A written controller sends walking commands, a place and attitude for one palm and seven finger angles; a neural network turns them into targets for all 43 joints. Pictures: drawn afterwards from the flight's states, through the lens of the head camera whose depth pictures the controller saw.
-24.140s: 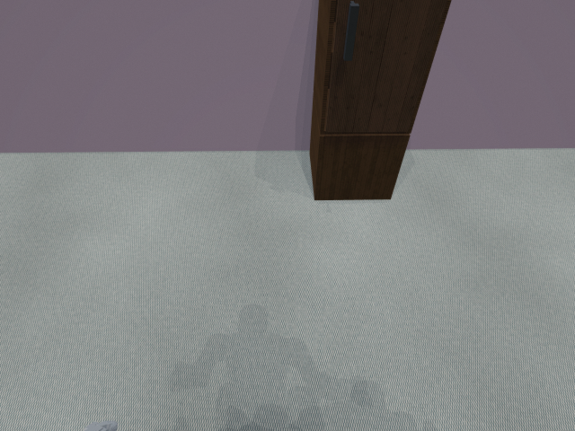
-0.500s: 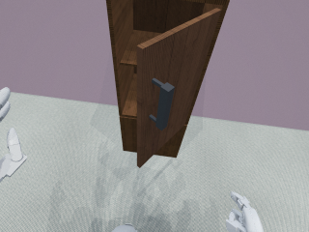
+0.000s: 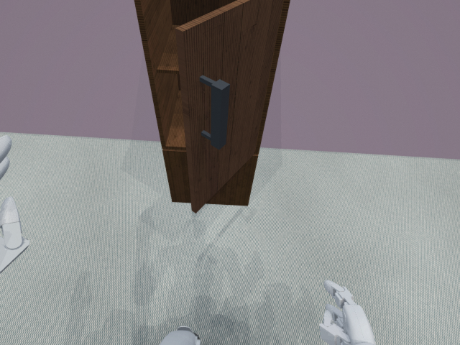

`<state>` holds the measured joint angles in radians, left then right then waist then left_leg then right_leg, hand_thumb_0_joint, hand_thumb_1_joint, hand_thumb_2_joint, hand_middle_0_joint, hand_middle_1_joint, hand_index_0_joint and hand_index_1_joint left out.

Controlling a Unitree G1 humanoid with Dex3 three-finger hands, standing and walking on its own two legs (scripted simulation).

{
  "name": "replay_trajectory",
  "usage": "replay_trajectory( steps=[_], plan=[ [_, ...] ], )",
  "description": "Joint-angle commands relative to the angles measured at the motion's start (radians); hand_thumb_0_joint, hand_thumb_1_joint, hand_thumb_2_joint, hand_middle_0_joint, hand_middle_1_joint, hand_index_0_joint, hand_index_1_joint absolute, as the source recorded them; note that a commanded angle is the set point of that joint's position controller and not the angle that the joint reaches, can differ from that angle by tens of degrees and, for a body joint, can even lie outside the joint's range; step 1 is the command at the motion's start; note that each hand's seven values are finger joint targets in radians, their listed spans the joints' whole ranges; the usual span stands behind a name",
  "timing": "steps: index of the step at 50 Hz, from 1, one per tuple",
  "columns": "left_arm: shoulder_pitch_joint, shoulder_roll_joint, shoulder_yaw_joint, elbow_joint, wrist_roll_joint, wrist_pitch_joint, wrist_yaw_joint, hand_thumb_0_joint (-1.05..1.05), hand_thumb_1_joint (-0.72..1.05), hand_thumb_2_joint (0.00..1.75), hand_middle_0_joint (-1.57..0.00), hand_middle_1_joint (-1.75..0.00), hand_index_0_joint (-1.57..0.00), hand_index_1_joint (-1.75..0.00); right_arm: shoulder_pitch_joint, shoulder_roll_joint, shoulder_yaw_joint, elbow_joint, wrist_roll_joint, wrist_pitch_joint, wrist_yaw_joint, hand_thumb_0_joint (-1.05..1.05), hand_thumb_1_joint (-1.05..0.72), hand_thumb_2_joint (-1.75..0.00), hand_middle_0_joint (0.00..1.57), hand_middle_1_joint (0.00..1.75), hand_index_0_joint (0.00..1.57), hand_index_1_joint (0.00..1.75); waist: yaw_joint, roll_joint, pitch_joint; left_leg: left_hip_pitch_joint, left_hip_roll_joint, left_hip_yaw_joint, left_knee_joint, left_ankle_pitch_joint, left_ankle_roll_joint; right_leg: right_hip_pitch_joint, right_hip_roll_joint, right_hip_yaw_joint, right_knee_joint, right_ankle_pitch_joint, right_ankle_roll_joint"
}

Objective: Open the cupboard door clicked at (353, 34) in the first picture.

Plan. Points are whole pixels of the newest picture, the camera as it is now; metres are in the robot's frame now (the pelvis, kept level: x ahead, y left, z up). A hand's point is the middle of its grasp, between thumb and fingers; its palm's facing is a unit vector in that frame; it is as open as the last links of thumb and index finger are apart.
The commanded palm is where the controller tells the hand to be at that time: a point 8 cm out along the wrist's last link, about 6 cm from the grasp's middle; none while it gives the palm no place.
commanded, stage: stop stepping back and stand still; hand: left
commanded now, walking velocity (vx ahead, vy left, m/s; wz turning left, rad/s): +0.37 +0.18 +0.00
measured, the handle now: (211, 113) +0.57 +0.08 +0.07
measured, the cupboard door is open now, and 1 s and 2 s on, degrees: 54 54 54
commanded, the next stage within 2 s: let the arm hang, fingers relaxed in 0.94 s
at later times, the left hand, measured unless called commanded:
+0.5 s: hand out of the picture +0.13 +0.26 +0.18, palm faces +0.46 -0.76 -0.46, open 7.4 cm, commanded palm +0.09 +0.29 +0.19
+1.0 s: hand out of the picture +0.14 +0.28 +0.16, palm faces +0.41 -0.79 -0.46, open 7.4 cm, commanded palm +0.08 +0.32 +0.19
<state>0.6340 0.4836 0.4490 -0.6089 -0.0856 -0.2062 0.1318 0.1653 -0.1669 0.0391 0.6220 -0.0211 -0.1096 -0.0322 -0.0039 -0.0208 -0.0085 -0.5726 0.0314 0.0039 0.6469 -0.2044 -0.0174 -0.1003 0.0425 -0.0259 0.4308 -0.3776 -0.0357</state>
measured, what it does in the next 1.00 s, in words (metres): steps on the spot: left foot, then left foot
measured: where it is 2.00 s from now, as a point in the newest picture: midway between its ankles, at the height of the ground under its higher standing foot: outside the picture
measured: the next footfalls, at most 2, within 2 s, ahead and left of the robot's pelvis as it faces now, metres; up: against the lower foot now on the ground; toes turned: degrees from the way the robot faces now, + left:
left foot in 0.14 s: +0.05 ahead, +0.11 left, +0.00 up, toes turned +4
left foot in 0.64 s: +0.01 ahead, +0.14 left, +0.00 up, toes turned +5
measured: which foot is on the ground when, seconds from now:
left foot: up 0.00-0.12, down 0.14-0.40, up 0.42-0.62, down 0.64-1.00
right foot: down 0.00-1.00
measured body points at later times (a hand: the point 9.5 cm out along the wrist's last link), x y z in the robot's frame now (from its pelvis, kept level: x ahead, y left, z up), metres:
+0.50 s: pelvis -0.05 -0.01 +0.01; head -0.07 -0.01 +0.46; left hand +0.10 +0.30 +0.20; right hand +0.10 -0.24 -0.08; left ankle -0.03 +0.11 -0.68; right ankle -0.06 -0.09 -0.73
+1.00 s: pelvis -0.05 +0.02 +0.01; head -0.04 +0.03 +0.46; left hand +0.11 +0.32 +0.19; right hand +0.13 -0.20 -0.07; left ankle -0.03 +0.14 -0.73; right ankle -0.06 -0.09 -0.73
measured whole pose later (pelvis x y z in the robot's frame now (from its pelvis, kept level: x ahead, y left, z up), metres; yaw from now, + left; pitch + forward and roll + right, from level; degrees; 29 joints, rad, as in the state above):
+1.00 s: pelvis -0.05 +0.02 +0.01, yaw +1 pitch -1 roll -1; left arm 0.57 0.40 0.40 -0.47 -0.04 -0.21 0.14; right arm 0.19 -0.19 0.02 0.61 0.00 -0.12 -0.06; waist 0.00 0.00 0.03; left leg -0.26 0.05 0.06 0.49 -0.22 0.00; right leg -0.17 0.00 -0.06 0.45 -0.26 -0.01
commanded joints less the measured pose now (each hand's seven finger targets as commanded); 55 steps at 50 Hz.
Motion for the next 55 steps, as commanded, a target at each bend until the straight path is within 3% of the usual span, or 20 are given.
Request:
replay_trajectory(
  steps=[1, 4, 6, 8, 9, 10, 11, 16, 18, 20, 21, 22, 25, 29, 32, 34, 41, 51, 52, 55],
  plan=[
    [-0.089, 0.133, 0.123, -0.023, 0.010, -0.028, 0.036, 0.00, 0.90, 0.90, -0.20, -0.30, -0.20, -0.30, -0.042, -0.150, -0.068, -0.116, 0.036, -0.037, -0.032, 0.00, -0.90, -0.90, 0.20, 0.30, 0.20, 0.30, -0.016, -0.181, -0.045, 0.014, -0.001, -0.014, 0.265, -0.095, 0.011, -0.038, -0.312, 0.166, -0.090, 0.679, -0.075],
    [-0.235, 0.118, 0.067, 0.006, 0.040, -0.044, 0.035, 0.00, 0.90, 0.90, -0.20, -0.30, -0.20, -0.30, -0.063, -0.161, -0.062, -0.109, 0.029, -0.051, -0.047, 0.00, -0.90, -0.90, 0.20, 0.30, 0.20, 0.30, -0.009, -0.041, 0.019, 0.187, -0.010, 0.049, -0.003, -0.077, 0.045, -0.081, -0.297, 0.132, -0.057, 0.628, -0.059],
    [-0.257, 0.111, 0.050, -0.020, 0.044, -0.051, 0.039, 0.00, 0.90, 0.90, -0.20, -0.30, -0.20, -0.30, -0.033, -0.178, -0.075, -0.103, 0.026, -0.063, -0.049, 0.00, -0.90, -0.90, 0.20, 0.30, 0.20, 0.30, -0.019, -0.020, -0.048, 0.368, -0.036, 0.054, -0.165, 0.092, 0.073, -0.077, -0.227, 0.082, 0.049, 0.652, 0.003],
    [-0.231, 0.131, 0.063, -0.075, 0.042, -0.062, 0.041, 0.00, 0.90, 0.90, -0.20, -0.30, -0.20, -0.30, -0.019, -0.199, -0.089, -0.126, 0.037, -0.068, -0.050, 0.00, -0.90, -0.90, 0.20, 0.30, 0.20, 0.30, -0.011, 0.073, -0.142, 0.539, 0.072, -0.077, -0.154, 0.398, 0.134, -0.148, -0.114, 0.012, 0.220, 0.577, 0.080],
    [-0.204, 0.148, 0.088, -0.121, 0.045, -0.064, 0.048, 0.00, 0.90, 0.90, -0.20, -0.30, -0.20, -0.30, 0.002, -0.189, -0.081, -0.137, 0.028, -0.065, -0.044, 0.00, -0.90, -0.90, 0.20, 0.30, 0.20, 0.30, -0.019, 0.159, -0.171, 0.610, 0.120, -0.177, -0.135, 0.634, 0.179, -0.232, -0.058, -0.019, 0.316, 0.421, 0.081],
    [-0.179, 0.147, 0.086, -0.163, 0.037, -0.069, 0.041, 0.00, 0.90, 0.90, -0.20, -0.30, -0.20, -0.30, 0.004, -0.172, -0.077, -0.136, 0.021, -0.071, -0.034, 0.00, -0.90, -0.90, 0.20, 0.30, 0.20, 0.30, -0.017, 0.246, -0.179, 0.611, 0.167, -0.279, -0.204, 0.701, 0.194, -0.289, -0.032, -0.011, 0.373, 0.042, 0.064],
    [-0.148, 0.143, 0.085, -0.163, 0.040, -0.067, 0.033, 0.00, 0.90, 0.90, -0.20, -0.30, -0.20, -0.30, -0.020, -0.169, -0.081, -0.127, 0.014, -0.082, -0.027, 0.00, -0.90, -0.90, 0.20, 0.30, 0.20, 0.30, -0.001, 0.230, -0.133, 0.457, 0.201, -0.311, -0.310, 0.429, 0.180, -0.227, -0.034, 0.019, 0.396, -0.175, 0.056],
    [-0.039, 0.115, 0.128, -0.073, 0.042, -0.059, 0.046, 0.00, 0.90, 0.90, -0.20, -0.30, -0.20, -0.30, -0.040, -0.164, -0.071, -0.143, 0.022, -0.078, -0.036, 0.00, -0.90, -0.90, 0.20, 0.30, 0.20, 0.30, 0.001, 0.251, 0.001, 0.040, 0.127, -0.128, -0.438, -0.383, 0.096, 0.053, -0.028, -0.069, 0.119, -0.018, 0.032],
    [-0.038, 0.126, 0.136, -0.002, 0.047, -0.057, 0.042, 0.00, 0.90, 0.90, -0.20, -0.30, -0.20, -0.30, -0.038, -0.160, -0.080, -0.152, 0.017, -0.057, -0.043, 0.00, -0.90, -0.90, 0.20, 0.30, 0.20, 0.30, 0.000, 0.126, 0.013, -0.024, 0.050, -0.053, -0.284, -0.432, 0.053, 0.062, -0.073, 0.029, -0.023, -0.089, -0.008],
    [-0.082, 0.118, 0.111, 0.009, 0.045, -0.051, 0.035, 0.00, 0.90, 0.90, -0.20, -0.30, -0.20, -0.30, -0.027, -0.160, -0.101, -0.143, 0.017, -0.040, -0.039, 0.00, -0.90, -0.90, 0.20, 0.30, 0.20, 0.30, 0.005, -0.215, 0.041, 0.013, -0.047, 0.007, 0.243, -0.255, 0.013, -0.192, -0.342, 0.527, -0.317, -0.477, -0.153],
    [-0.138, 0.097, 0.084, 0.008, 0.045, -0.056, 0.035, 0.00, 0.90, 0.90, -0.20, -0.30, -0.20, -0.30, -0.021, -0.171, -0.100, -0.129, 0.012, -0.043, -0.037, 0.00, -0.90, -0.90, 0.20, 0.30, 0.20, 0.30, -0.006, -0.207, 0.083, -0.020, -0.033, -0.022, 0.404, -0.214, 0.012, -0.232, -0.384, 0.544, -0.337, -0.383, -0.176],
    [-0.184, 0.096, 0.076, 0.013, 0.046, -0.071, 0.035, 0.00, 0.90, 0.90, -0.20, -0.30, -0.20, -0.30, -0.006, -0.169, -0.090, -0.112, 0.011, -0.054, -0.036, 0.00, -0.90, -0.90, 0.20, 0.30, 0.20, 0.30, -0.022, -0.128, 0.064, -0.031, -0.003, -0.044, 0.424, -0.183, 0.014, -0.191, -0.373, 0.447, -0.290, -0.242, -0.167],
    [-0.259, 0.082, 0.036, 0.044, 0.069, -0.078, 0.034, 0.00, 0.90, 0.90, -0.20, -0.30, -0.20, -0.30, -0.022, -0.149, -0.070, -0.098, 0.013, -0.061, -0.050, 0.00, -0.90, -0.90, 0.20, 0.30, 0.20, 0.30, -0.015, -0.058, 0.035, 0.118, 0.019, 0.020, 0.190, -0.133, 0.030, -0.187, -0.291, 0.214, -0.206, -0.008, -0.113],
    [-0.267, 0.091, 0.039, -0.038, 0.066, -0.073, 0.051, 0.00, 0.90, 0.90, -0.20, -0.30, -0.20, -0.30, -0.035, -0.149, -0.073, -0.108, 0.008, -0.087, -0.066, 0.00, -0.90, -0.90, 0.20, 0.30, 0.20, 0.30, 0.005, -0.028, -0.007, 0.354, -0.021, 0.079, -0.156, -0.062, 0.048, -0.170, -0.227, 0.142, -0.132, 0.014, -0.065],
    [-0.216, 0.102, 0.073, -0.115, 0.054, -0.078, 0.051, 0.00, 0.90, 0.90, -0.20, -0.30, -0.20, -0.30, -0.037, -0.182, -0.089, -0.138, 0.019, -0.083, -0.056, 0.00, -0.90, -0.90, 0.20, 0.30, 0.20, 0.30, 0.018, 0.116, -0.065, 0.450, 0.116, -0.106, -0.227, 0.182, 0.094, -0.149, -0.092, 0.057, 0.048, 0.217, 0.028],
    [-0.145, 0.094, 0.080, -0.079, 0.053, -0.071, 0.038, 0.00, 0.90, 0.90, -0.20, -0.30, -0.20, -0.30, -0.025, -0.155, -0.072, -0.135, 0.023, -0.076, -0.050, 0.00, -0.90, -0.90, 0.20, 0.30, 0.20, 0.30, 0.007, 0.190, -0.067, 0.385, 0.115, -0.103, -0.251, 0.255, 0.086, -0.100, -0.061, 0.003, 0.088, 0.253, 0.045],
    [-0.071, 0.088, 0.092, -0.057, 0.041, -0.071, 0.030, 0.00, 0.90, 0.90, -0.20, -0.30, -0.20, -0.30, -0.019, -0.154, -0.076, -0.145, 0.028, -0.073, -0.034, 0.00, -0.90, -0.90, 0.20, 0.30, 0.20, 0.30, 0.002, 0.070, -0.114, 0.350, 0.053, -0.005, -0.183, 0.258, 0.032, 0.001, -0.099, 0.054, 0.005, 0.457, 0.028],
    [-0.119, 0.083, 0.071, -0.045, 0.037, -0.052, 0.026, 0.00, 0.90, 0.90, -0.20, -0.30, -0.20, -0.30, -0.047, -0.153, -0.067, -0.155, 0.023, -0.061, -0.046, 0.00, -0.90, -0.90, 0.20, 0.30, 0.20, 0.30, 0.005, 0.094, -0.055, 0.342, 0.045, -0.014, -0.282, 0.072, 0.031, -0.045, -0.076, 0.040, -0.077, 0.273, 0.044],
    [-0.196, -0.078, -0.340, 0.736, 0.136, 0.105, -0.111, 0.00, 0.90, 0.90, -0.20, -0.30, -0.20, -0.30, -0.091, -0.344, -0.122, 0.103, 0.021, -0.087, 0.046, 0.00, -0.90, -0.90, 0.20, 0.30, 0.20, 0.30, -0.037, 0.104, 0.028, 0.219, 0.083, -0.065, -0.145, 0.196, 0.048, -0.179, -0.148, -0.015, 0.081, 0.336, 0.013],
    [-0.234, -0.126, -0.343, 0.862, 0.122, 0.192, -0.134, 0.00, 0.90, 0.90, -0.20, -0.30, -0.20, -0.30, -0.009, -0.255, -0.094, 0.105, 0.007, 0.023, 0.036, 0.00, -0.90, -0.90, 0.20, 0.30, 0.20, 0.30, -0.002, 0.021, -0.049, 0.210, 0.119, -0.106, -0.210, 0.127, 0.088, -0.142, -0.113, 0.006, 0.083, 0.157, 0.012]
  ],
)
